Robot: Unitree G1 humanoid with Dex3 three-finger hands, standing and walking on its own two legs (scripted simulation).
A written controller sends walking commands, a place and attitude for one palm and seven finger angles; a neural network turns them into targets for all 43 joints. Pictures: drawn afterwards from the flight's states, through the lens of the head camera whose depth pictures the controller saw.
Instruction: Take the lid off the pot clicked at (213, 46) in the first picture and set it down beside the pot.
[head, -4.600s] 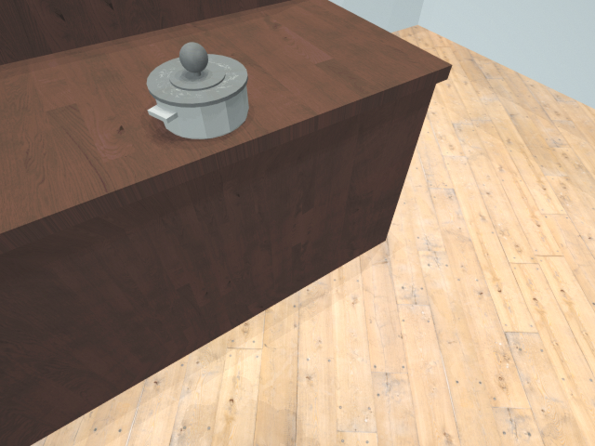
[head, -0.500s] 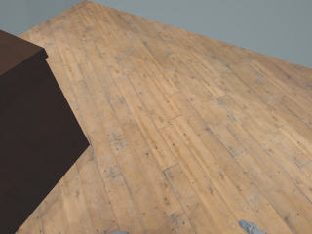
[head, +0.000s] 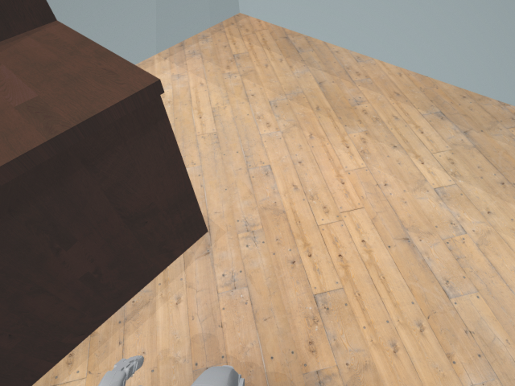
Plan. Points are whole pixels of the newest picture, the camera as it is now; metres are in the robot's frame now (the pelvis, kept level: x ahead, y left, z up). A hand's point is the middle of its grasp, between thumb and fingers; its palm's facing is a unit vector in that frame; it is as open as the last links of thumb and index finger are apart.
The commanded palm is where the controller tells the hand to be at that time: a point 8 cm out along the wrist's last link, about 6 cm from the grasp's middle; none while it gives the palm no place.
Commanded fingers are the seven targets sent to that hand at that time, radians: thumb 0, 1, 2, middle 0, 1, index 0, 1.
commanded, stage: turn to face it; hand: left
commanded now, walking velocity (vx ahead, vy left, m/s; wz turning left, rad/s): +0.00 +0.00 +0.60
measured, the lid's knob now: out of the picture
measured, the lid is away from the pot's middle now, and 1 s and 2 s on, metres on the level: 0.00 0.00 0.00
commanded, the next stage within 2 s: take the last steps up to it in 1.28 s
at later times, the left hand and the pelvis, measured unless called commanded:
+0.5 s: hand out of the picture -0.02 +0.28 -0.17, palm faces +0.34 -0.90 -0.27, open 7.4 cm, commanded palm none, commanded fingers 0.00 0.90 0.90 -0.20 -0.30 -0.20 -0.30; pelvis -0.01 +0.04 +0.00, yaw +17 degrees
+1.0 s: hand out of the picture -0.03 +0.21 -0.14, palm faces +0.55 -0.78 -0.29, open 7.4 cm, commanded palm none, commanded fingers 0.00 0.90 0.90 -0.20 -0.30 -0.20 -0.30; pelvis +0.01 +0.00 +0.01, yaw +36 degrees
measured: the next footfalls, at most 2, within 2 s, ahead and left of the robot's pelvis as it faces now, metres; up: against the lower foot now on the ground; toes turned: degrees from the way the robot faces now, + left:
left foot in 0.32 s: +0.01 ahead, +0.15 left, +0.00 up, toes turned +17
right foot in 0.76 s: +0.10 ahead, -0.08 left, +0.00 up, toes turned +25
